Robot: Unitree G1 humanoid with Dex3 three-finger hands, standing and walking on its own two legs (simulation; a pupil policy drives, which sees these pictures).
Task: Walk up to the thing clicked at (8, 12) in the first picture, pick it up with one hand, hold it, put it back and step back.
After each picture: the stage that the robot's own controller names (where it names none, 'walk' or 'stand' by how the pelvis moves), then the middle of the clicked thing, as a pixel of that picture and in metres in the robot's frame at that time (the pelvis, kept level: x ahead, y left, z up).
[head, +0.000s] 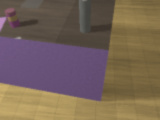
stand; (12, 18) +0.97 +0.53 -0.09
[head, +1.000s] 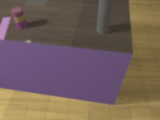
walk; (19, 18) +0.86 +0.41 -0.06
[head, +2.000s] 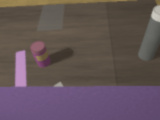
walk; (41, 54) +0.56 +0.22 -0.06
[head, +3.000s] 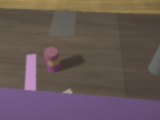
stand; (52, 60) +0.54 +0.20 -0.07
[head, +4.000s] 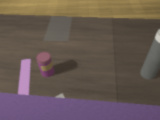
stand; (45, 64) +0.53 +0.23 -0.08
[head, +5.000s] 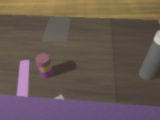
stand; (44, 66) +0.53 +0.22 -0.09
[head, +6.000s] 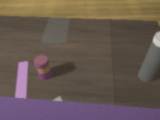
stand; (43, 67) +0.52 +0.23 -0.09
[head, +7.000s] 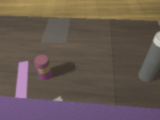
stand; (43, 67) +0.52 +0.23 -0.09
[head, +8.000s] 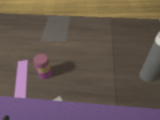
rise first; (43, 66) +0.52 +0.23 -0.09
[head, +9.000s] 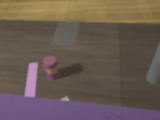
go down; (51, 68) +0.53 +0.23 -0.09
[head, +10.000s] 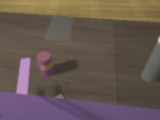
go down; (45, 64) +0.54 +0.21 -0.08
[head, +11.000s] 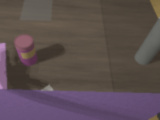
go down; (26, 50) +0.51 +0.22 -0.03
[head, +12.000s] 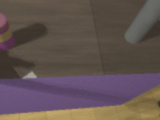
close in; (0, 32) +0.53 +0.23 +0.01
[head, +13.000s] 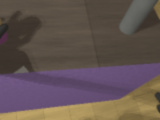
close; out of the picture +0.55 +0.23 +0.03
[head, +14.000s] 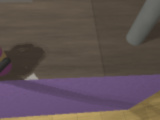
lift; out of the picture +0.44 +0.26 +0.01
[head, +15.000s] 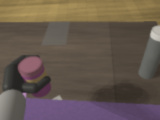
lift; (36, 77) +0.33 +0.17 +0.13
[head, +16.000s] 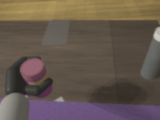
hold; (37, 79) +0.32 +0.17 +0.12
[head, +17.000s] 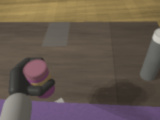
hold; (40, 79) +0.33 +0.16 +0.11
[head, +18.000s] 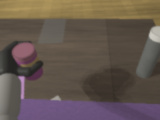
crouch; (29, 62) +0.39 +0.20 +0.12
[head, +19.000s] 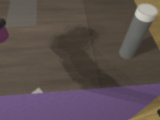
lower; out of the picture +0.52 +0.25 +0.14
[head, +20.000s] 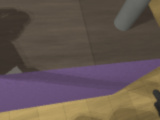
lower; out of the picture +0.55 +0.24 +0.03
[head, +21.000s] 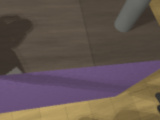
lower; out of the picture +0.53 +0.24 +0.03
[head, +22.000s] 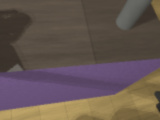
lower; out of the picture +0.54 +0.25 +0.03
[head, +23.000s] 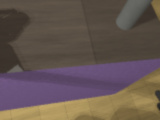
lower; out of the picture +0.54 +0.25 +0.03
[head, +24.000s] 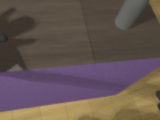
open; out of the picture +0.54 +0.23 +0.03
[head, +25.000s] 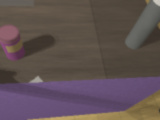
sink last; (12, 43) +0.51 +0.21 +0.00
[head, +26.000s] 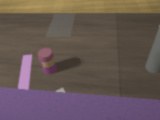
stand; (47, 61) +0.53 +0.23 -0.03
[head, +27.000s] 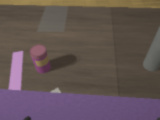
stand; (40, 59) +0.51 +0.22 -0.02
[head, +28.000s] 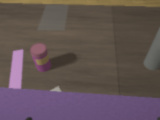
stand; (41, 58) +0.51 +0.22 -0.02
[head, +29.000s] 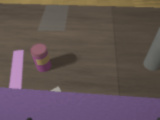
stand; (41, 58) +0.51 +0.22 -0.02
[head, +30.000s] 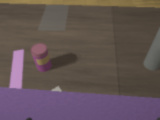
stand; (41, 58) +0.51 +0.22 -0.02
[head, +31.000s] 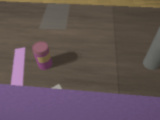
stand; (42, 56) +0.52 +0.22 -0.03
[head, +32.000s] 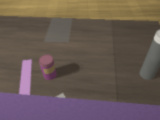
stand; (48, 67) +0.53 +0.21 -0.09
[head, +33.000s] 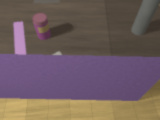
walk; (42, 27) +0.66 +0.22 -0.07
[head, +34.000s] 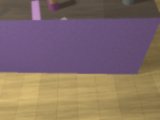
walk; (52, 0) +0.99 +0.26 -0.07
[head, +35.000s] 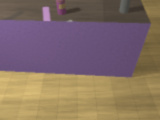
stand; (61, 6) +1.16 +0.23 -0.08
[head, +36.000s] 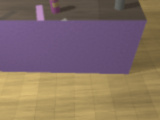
stand; (54, 4) +1.13 +0.25 -0.09
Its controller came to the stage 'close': yes
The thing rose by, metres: 0.21
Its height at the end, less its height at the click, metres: +0.00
